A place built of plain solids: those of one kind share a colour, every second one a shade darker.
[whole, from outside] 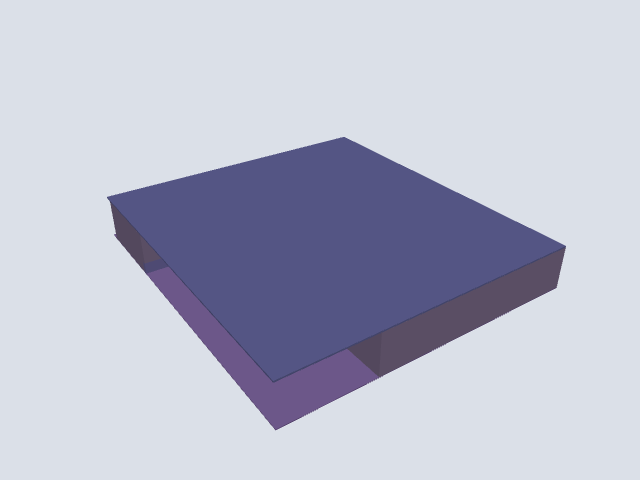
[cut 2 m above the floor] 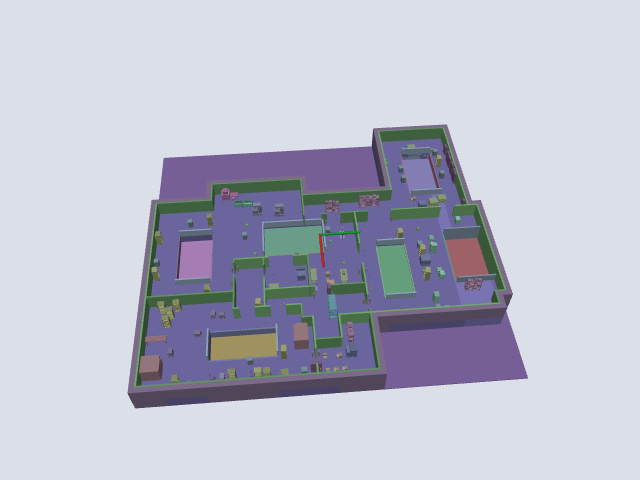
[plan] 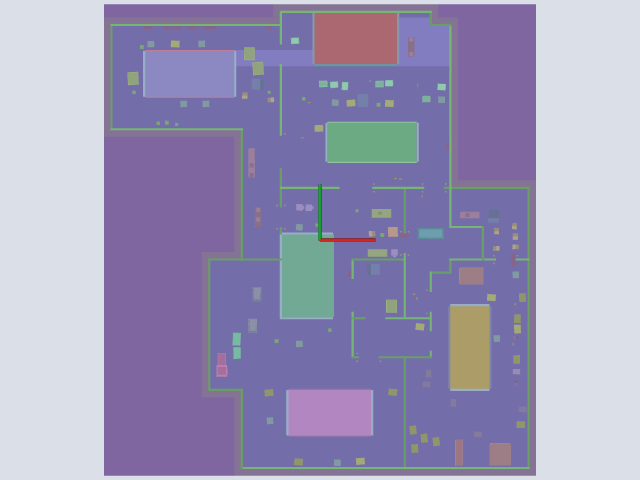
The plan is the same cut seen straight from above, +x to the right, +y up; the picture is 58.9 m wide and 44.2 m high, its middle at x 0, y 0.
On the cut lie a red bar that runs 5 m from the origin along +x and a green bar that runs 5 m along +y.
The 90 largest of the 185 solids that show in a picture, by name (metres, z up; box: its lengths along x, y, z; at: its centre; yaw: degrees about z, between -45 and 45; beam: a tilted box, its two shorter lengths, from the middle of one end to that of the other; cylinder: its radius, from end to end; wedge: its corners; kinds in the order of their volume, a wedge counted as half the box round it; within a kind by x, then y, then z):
{
 "floor_1": {"box": [3.8, 4.4, 1.5], "at": [-18.0, 15.3, -0.75]},
 "floor_2": {"box": [19.4, 3.0, 1.5], "at": [-10.2, 19.0, -0.75]},
 "floor_3": {"box": [20.6, 1.4, 1.5], "at": [-9.6, 10.2, -0.75]},
 "floor_4": {"box": [7.4, 6.0, 1.5], "at": [-7.2, -4.1, -0.75]},
 "floor_5": {"box": [8.0, 0.8, 1.5], "at": [-6.9, -14.1, -0.75]},
 "floor_6": {"box": [4.4, 1.6, 1.5], "at": [-5.7, -0.3, -0.75]},
 "floor_7": {"box": [5.0, 3.6, 1.5], "at": [-5.4, -16.3, -0.75]},
 "floor_8": {"box": [7.4, 1.5, 1.5], "at": [-4.2, 16.75, -0.75]},
 "floor_9": {"box": [8.6, 2.4, 1.5], "at": [-3.6, 8.3, -0.75]},
 "floor_10": {"box": [32.6, 2.2, 1.5], "at": [-3.6, 12.0, -0.75]},
 "floor_11": {"box": [3.8, 0.4, 1.5], "at": [-2.4, 20.7, -0.75]},
 "floor_12": {"box": [22.7, 6.6, 1.5], "at": [0.45, -10.4, -0.75]},
 "floor_13": {"box": [20.6, 1.6, 1.5], "at": [2.4, 6.3, -0.75]},
 "floor_14": {"box": [20.6, 2.9, 1.5], "at": [2.4, 14.55, -0.75]},
 "floor_15": {"box": [27.8, 3.6, 1.5], "at": [6.0, -19.9, -0.75]},
 "floor_16": {"box": [27.8, 5.0, 1.5], "at": [6.0, 3.0, -0.75]},
 "floor_17": {"box": [10.5, 1.0, 1.5], "at": [6.55, -6.6, -0.75]},
 "floor_18": {"box": [3.8, 0.4, 1.5], "at": [9.0, 20.7, -0.75]},
 "floor_19": {"box": [5.6, 4.5, 1.5], "at": [9.9, 18.25, -0.75]},
 "floor_20": {"box": [18.6, 6.6, 1.5], "at": [10.6, -2.8, -0.75]},
 "floor_21": {"box": [3.8, 3.8, 1.5], "at": [10.8, 9.0, -0.75]},
 "floor_22": {"box": [15.2, 4.4, 1.5], "at": [12.3, -15.9, -0.75]},
 "floor_23": {"box": [4.1, 7.6, 1.5], "at": [17.85, -9.9, -0.75]},
 "wall_rim_1": {"box": [0.6, 9.8, 5.6], "at": [-19.6, 15.0, 1.3]},
 "wall_rim_2": {"box": [12.6, 0.6, 5.6], "at": [-13.6, 9.8, 1.3]},
 "wall_rim_3": {"box": [16.2, 0.6, 5.6], "at": [-11.8, 20.2, 1.3]},
 "wall_rim_4": {"box": [0.6, 12.2, 5.6], "at": [-10.6, -7.8, 1.3]},
 "wall_rim_5": {"box": [3.6, 0.6, 5.6], "at": [-9.1, -14.2, 1.3]},
 "wall_rim_6": {"box": [3.6, 0.6, 5.6], "at": [-9.1, -1.4, 1.3]},
 "wall_rim_7": {"box": [0.6, 6.6, 5.6], "at": [-7.6, -17.8, 1.3]},
 "wall_rim_8": {"box": [0.6, 10.6, 5.6], "at": [-7.6, 4.2, 1.3]},
 "wall_rim_9": {"box": [15.2, 0.6, 5.6], "at": [3.3, 21.4, 1.3]},
 "wall_rim_10": {"box": [27.8, 0.6, 5.6], "at": [6.0, -21.4, 1.3]},
 "wall_rim_11": {"box": [2.4, 0.6, 5.6], "at": [11.5, 20.2, 1.3]},
 "wall_rim_12": {"box": [0.6, 14.4, 5.6], "at": [12.4, 12.7, 1.3]},
 "wall_rim_13": {"box": [7.8, 0.6, 5.6], "at": [16.0, 5.2, 1.3]},
 "wall_rim_14": {"box": [0.6, 26.0, 5.6], "at": [19.6, -8.1, 1.3]},
 "ceil_all_1": {"box": [39.8, 43.4, 0.2], "at": [0.0, 0.0, 4.2]},
 "wall_1": {"box": [0.2, 9.8, 5.6], "at": [-19.2, 15.0, 1.3]},
 "wall_2": {"box": [12.2, 0.2, 5.6], "at": [-13.2, 10.2, 1.3]},
 "wall_3": {"box": [15.8, 0.2, 5.6], "at": [-11.4, 19.8, 1.3]},
 "wall_4": {"box": [0.2, 12.2, 5.6], "at": [-10.2, -7.8, 1.3]},
 "wall_5": {"box": [3.2, 0.2, 5.6], "at": [-8.7, -13.8, 1.3]},
 "wall_6": {"box": [0.2, 7.4, 5.6], "at": [-7.2, -17.4, 1.3]},
 "wall_7": {"box": [0.2, 12.2, 5.6], "at": [-7.2, 4.2, 1.3]},
 "wall_8": {"box": [6.8, 0.2, 5.6], "at": [-6.9, -1.8, 1.3]},
 "wall_9": {"box": [0.2, 3.6, 5.6], "at": [-3.6, 4.8, 1.3]},
 "wall_10": {"box": [0.2, 6.6, 5.6], "at": [-3.6, 12.9, 1.3]},
 "wall_11": {"box": [0.2, 3.1, 5.6], "at": [-3.6, 19.55, 1.3]},
 "wall_12": {"box": [5.5, 0.2, 5.6], "at": [-0.95, 4.8, 1.3]},
 "wall_13": {"box": [0.2, 4.3, 5.6], "at": [3.0, -8.75, 1.3]},
 "wall_14": {"box": [0.2, 1.9, 5.6], "at": [3.0, -2.65, 1.3]},
 "wall_15": {"box": [14.0, 0.2, 5.6], "at": [3.3, 21.0, 1.3]},
 "wall_16": {"box": [5.0, 0.2, 5.6], "at": [5.4, -1.8, 1.3]},
 "wall_17": {"box": [26.6, 0.2, 5.6], "at": [6.0, -21.0, 1.3]},
 "wall_18": {"box": [4.8, 0.2, 5.6], "at": [7.2, 4.8, 1.3]},
 "wall_19": {"box": [0.2, 10.4, 5.6], "at": [7.8, -15.9, 1.3]},
 "wall_20": {"box": [0.2, 6.1, 5.6], "at": [7.8, -4.25, 1.3]},
 "wall_21": {"box": [0.2, 4.3, 5.6], "at": [7.8, 2.75, 1.3]},
 "wall_22": {"box": [4.9, 0.2, 5.6], "at": [7.85, -10.8, 1.3]},
 "wall_23": {"box": [4.3, 0.2, 5.6], "at": [8.15, -7.2, 1.3]},
 "wall_24": {"box": [0.2, 1.9, 5.6], "at": [10.2, -3.85, 1.3]},
 "wall_25": {"box": [2.0, 0.2, 5.6], "at": [11.1, 19.8, 1.3]},
 "wall_26": {"box": [0.2, 18.8, 5.6], "at": [12.0, 10.5, 1.3]},
 "wall_27": {"box": [3.2, 0.2, 5.6], "at": [13.5, 1.2, 1.3]},
 "wall_28": {"box": [4.3, 0.2, 5.6], "at": [14.05, -1.8, 1.3]},
 "wall_29": {"box": [0.2, 3.2, 5.6], "at": [15.0, -0.3, 1.3]},
 "wall_30": {"box": [7.9, 0.2, 5.6], "at": [15.35, 4.8, 1.3]},
 "wall_31": {"box": [0.2, 26.0, 5.6], "at": [19.2, -8.1, 1.3]},
 "floor_base_1": {"box": [39.8, 43.4, 0.1], "at": [0.0, 0.0, -1.55]},
 "floor_mixer_bed_1": {"box": [4.7, 7.6, 1.3], "at": [-1.15, -3.3, -0.85]},
 "floor_belt_bed_1": {"box": [8.2, 3.6, 1.34], "at": [4.8, 9.0, -0.83]},
 "wall_low_1": {"box": [0.2, 4.2, 2.5], "at": [-16.2, 15.3, -0.25]},
 "wall_low_2": {"box": [0.2, 4.2, 2.5], "at": [-7.8, 15.3, -0.25]},
 "wall_low_3": {"box": [0.2, 8.0, 2.5], "at": [-3.6, -3.3, -0.25]},
 "wall_low_4": {"box": [0.2, 4.2, 2.5], "at": [-3.0, -15.9, -0.25]},
 "wall_low_5": {"box": [4.9, 0.2, 2.5], "at": [-1.25, -7.2, -0.25]},
 "wall_low_6": {"box": [4.9, 0.2, 2.5], "at": [-1.25, 0.6, -0.25]},
 "wall_low_7": {"box": [0.2, 4.9, 2.5], "at": [-0.6, 18.65, -0.25]},
 "wall_low_8": {"box": [0.2, 4.2, 2.5], "at": [4.8, -15.9, -0.25]},
 "wall_low_9": {"box": [0.2, 4.9, 2.5], "at": [7.2, 18.65, -0.25]},
 "rackoven_1": {"box": [2.2, 1.6, 2.3], "at": [13.96, -3.3, 1.25]},
 "rackoven_2": {"box": [2.0, 2.0, 2.5], "at": [16.6, -19.75, 1.35]},
 "floor_pallet_well_1": {"box": [8.2, 4.2, 0.4], "at": [-12.0, 15.3, -1.3]},
 "floor_plant_bed_1": {"box": [7.6, 4.2, 0.42], "at": [0.9, -15.9, -1.29]},
 "floor_oven_bed_1": {"box": [3.6, 7.6, 0.42], "at": [13.8, -9.9, -1.29]},
 "floor_dock_well_1": {"box": [7.6, 4.7, 0.3], "at": [3.3, 18.55, -1.35]},
 "floor_band_oven_bed_1": {"box": [0.2, 7.6, 1.5], "at": [11.9, -9.9, -0.75]},
 "floor_band_oven_bed_2": {"box": [0.2, 7.6, 1.5], "at": [15.7, -9.9, -0.75]},
 "floor_band_dock_well_1": {"box": [7.6, 0.2, 1.5], "at": [3.3, 16.1, -0.75]}
}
